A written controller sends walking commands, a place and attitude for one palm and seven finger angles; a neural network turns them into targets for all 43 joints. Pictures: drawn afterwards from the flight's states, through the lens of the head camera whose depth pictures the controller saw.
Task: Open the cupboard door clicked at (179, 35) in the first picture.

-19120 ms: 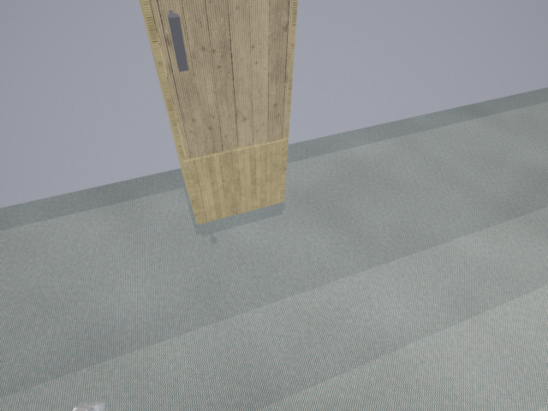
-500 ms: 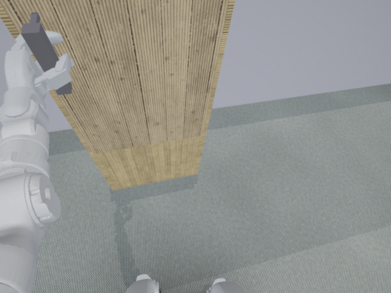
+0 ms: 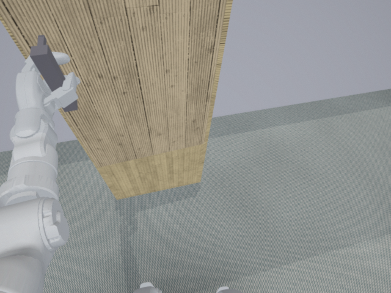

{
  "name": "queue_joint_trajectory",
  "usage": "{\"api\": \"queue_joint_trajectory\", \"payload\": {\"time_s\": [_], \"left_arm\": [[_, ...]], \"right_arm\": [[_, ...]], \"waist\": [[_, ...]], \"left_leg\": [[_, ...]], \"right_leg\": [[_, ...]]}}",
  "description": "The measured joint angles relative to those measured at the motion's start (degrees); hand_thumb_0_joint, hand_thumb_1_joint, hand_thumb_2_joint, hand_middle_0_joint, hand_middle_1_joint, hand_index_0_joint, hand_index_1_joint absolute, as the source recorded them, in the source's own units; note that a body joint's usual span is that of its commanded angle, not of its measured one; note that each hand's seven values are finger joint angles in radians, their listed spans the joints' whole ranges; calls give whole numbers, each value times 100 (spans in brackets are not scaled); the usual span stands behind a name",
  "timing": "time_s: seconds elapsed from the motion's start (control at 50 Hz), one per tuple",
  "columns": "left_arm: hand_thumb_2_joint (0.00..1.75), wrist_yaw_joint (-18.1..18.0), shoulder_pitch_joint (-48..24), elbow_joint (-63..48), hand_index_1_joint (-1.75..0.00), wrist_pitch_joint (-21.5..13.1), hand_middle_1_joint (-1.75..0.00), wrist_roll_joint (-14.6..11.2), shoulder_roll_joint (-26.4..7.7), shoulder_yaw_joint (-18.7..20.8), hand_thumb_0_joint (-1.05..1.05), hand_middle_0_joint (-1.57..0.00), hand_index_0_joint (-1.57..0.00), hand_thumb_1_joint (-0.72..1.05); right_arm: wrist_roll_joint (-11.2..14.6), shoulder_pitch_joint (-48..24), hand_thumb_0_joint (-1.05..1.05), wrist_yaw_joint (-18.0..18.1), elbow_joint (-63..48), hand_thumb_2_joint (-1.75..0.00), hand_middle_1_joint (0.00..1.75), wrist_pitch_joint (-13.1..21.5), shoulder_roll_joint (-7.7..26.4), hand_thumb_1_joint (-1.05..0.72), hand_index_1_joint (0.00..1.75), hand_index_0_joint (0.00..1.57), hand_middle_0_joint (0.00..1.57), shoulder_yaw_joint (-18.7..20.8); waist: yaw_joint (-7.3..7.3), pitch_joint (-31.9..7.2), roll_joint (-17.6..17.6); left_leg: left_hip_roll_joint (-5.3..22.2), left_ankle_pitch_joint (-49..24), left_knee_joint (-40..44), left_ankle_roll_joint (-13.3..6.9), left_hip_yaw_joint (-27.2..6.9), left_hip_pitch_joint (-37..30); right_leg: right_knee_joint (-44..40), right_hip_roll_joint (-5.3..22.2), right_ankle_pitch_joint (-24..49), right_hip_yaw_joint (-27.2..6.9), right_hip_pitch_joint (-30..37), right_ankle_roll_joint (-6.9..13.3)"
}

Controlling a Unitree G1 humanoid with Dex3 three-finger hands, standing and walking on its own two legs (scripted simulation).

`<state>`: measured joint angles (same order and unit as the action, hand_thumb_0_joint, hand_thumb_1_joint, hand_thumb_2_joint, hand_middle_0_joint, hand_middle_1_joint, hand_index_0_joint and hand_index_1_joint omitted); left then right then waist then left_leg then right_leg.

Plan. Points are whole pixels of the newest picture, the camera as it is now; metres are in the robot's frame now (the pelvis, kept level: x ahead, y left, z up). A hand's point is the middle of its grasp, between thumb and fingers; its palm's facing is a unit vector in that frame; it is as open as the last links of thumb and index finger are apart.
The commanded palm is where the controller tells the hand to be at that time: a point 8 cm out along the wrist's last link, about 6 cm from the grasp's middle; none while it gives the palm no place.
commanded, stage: pull the door open along its arc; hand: left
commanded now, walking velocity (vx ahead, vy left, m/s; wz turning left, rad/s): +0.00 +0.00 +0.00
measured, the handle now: (57, 74) +0.54 +0.25 +0.12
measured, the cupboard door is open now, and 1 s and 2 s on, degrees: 3 42 40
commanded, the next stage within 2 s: open thumb and fingers to let go in 1.00 s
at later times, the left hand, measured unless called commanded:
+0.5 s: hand (106, 137) +0.38 +0.13 +0.12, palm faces +0.59 -0.81 +0.00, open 6.1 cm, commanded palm +0.33 +0.16 +0.12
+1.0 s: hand (151, 172) +0.31 +0.06 +0.12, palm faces +0.45 -0.89 -0.01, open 6.6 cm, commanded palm +0.25 +0.09 +0.12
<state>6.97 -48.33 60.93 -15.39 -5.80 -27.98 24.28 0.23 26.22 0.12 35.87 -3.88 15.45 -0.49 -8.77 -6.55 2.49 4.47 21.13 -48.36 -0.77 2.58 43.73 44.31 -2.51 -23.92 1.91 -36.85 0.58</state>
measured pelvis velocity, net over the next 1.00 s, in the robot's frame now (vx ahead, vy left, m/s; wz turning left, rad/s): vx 0.01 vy -0.04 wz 0.07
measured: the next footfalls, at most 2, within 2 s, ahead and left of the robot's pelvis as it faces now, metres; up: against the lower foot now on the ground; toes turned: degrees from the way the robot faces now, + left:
none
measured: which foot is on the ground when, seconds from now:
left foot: down 0.00-1.00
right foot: down 0.00-1.00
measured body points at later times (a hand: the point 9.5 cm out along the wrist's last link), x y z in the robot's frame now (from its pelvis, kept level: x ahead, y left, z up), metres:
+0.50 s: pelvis +0.00 -0.02 +0.01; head +0.01 -0.03 +0.46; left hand +0.34 +0.17 +0.13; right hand +0.22 -0.22 -0.07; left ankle +0.02 +0.11 -0.70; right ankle -0.03 -0.12 -0.70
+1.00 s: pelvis +0.01 -0.04 +0.02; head +0.00 -0.06 +0.47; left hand +0.28 +0.10 +0.13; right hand +0.16 -0.27 -0.10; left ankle +0.02 +0.11 -0.70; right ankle -0.03 -0.12 -0.70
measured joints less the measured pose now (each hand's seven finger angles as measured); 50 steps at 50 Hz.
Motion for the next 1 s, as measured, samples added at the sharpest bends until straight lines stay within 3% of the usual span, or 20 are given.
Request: {"api": "queue_joint_trajectory", "payload": {"time_s": [0.2,0.26,0.36,0.44,0.5,0.56,0.64,0.78,0.94,1.0], "left_arm": [[69,-291,2239,-2671,-135,446,-134,-548,1128,-631,0,-33,-32,65],[68,-1152,2933,-3775,-135,673,-135,-550,1822,-1015,1,-33,-33,63],[70,-2640,3442,-4721,-134,1080,-135,4,2741,-1744,0,-32,-36,62],[74,-3748,3100,-4493,-134,1503,-135,481,3148,-2069,-2,-33,-37,63],[78,-4245,2801,-4172,-133,1693,-134,749,3264,-2132,-2,-32,-36,66],[79,-4369,2654,-3943,-134,1686,-134,819,3257,-2106,-3,-32,-33,67],[77,-4215,2674,-3839,-134,1553,-133,779,3145,-2067,-3,-32,-31,67],[72,-3963,3385,-4441,-134,1365,-132,596,3120,-2228,-2,-32,-31,67],[68,-4101,4860,-5899,-132,1550,-131,770,3526,-3049,-1,-29,-30,64],[68,-4160,5255,-6287,-132,1672,-132,887,3395,-3564,-1,-30,-30,64]], "right_arm": [[170,-346,1,-80,-239,-90,30,114,-88,-90,30,20,20,103],[133,-619,1,-142,-262,-90,30,256,-140,-90,30,20,20,133],[-60,-1242,1,-171,-283,-90,30,225,-245,-90,30,20,20,78],[-208,-1718,1,-88,-206,-90,30,129,-339,-90,30,20,20,20],[-291,-1924,1,-49,-176,-90,30,84,-432,-90,30,20,20,3],[-328,-1947,1,-2,-167,-90,30,48,-520,-90,30,20,20,-1],[-330,-1760,1,47,-112,-90,30,-10,-554,-90,30,20,20,13],[-287,-1197,1,66,35,-90,30,-91,-403,-90,30,20,20,106],[-291,-965,2,2,33,-90,30,-74,-286,-90,30,20,20,229],[-317,-1120,2,-12,-12,-90,30,-38,-332,-90,30,20,20,219]], "waist": [[403,-104,40],[572,-83,44],[761,-7,5],[851,31,-27],[879,0,-52],[881,-11,-80],[875,1,-74],[845,81,25],[786,173,63],[743,216,49]], "left_leg": [[-55,7,423,4,143,-872],[-98,-13,533,17,141,-1111],[-206,-67,595,47,11,-1358],[-280,-146,607,94,-170,-1433],[-300,-208,621,140,-265,-1415],[-296,-254,649,185,-322,-1416],[-271,-290,690,234,-354,-1450],[-235,-324,867,268,-284,-1700],[-212,-326,1096,278,-186,-2139],[-201,-304,1099,280,-202,-2252]], "right_leg": [[-356,52,3,-133,797,-15],[-434,90,-2,-124,1030,-17],[-403,180,-75,18,1306,9],[-359,233,-108,205,1435,58],[-325,242,-112,302,1430,109],[-308,232,-110,357,1429,156],[-314,202,-101,386,1450,205],[-426,170,-70,313,1635,236],[-635,148,-46,215,2025,240],[-672,133,-58,230,2160,252]]}}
